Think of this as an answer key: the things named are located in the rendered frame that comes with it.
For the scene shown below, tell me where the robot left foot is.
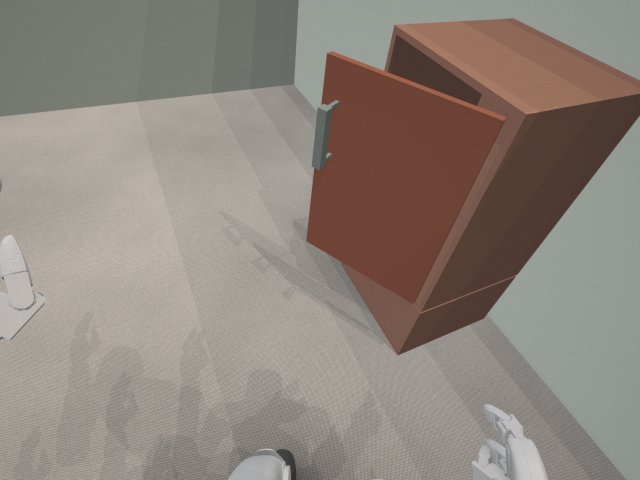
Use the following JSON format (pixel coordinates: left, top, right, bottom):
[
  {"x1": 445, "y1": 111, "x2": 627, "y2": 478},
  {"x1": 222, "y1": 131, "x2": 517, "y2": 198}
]
[{"x1": 276, "y1": 449, "x2": 296, "y2": 480}]

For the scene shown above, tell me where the left robot thigh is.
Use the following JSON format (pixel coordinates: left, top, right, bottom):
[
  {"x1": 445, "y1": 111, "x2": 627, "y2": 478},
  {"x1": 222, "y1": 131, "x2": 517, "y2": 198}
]
[{"x1": 228, "y1": 455, "x2": 291, "y2": 480}]

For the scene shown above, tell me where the right robot hand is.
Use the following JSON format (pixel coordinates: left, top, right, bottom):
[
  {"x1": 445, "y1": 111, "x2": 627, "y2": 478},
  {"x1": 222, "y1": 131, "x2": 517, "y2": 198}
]
[{"x1": 472, "y1": 404, "x2": 548, "y2": 480}]

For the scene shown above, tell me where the handle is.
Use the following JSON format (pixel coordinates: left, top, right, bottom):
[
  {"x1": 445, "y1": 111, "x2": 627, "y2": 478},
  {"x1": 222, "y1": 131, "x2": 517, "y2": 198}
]
[{"x1": 312, "y1": 100, "x2": 340, "y2": 171}]

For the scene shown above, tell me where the left robot hand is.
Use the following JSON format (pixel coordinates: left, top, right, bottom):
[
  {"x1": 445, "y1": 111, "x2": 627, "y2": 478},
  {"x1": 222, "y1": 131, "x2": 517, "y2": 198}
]
[{"x1": 0, "y1": 177, "x2": 45, "y2": 341}]

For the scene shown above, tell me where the cupboard door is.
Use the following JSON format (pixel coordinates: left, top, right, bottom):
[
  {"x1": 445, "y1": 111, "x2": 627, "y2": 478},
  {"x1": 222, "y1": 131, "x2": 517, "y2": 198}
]
[{"x1": 306, "y1": 51, "x2": 507, "y2": 304}]

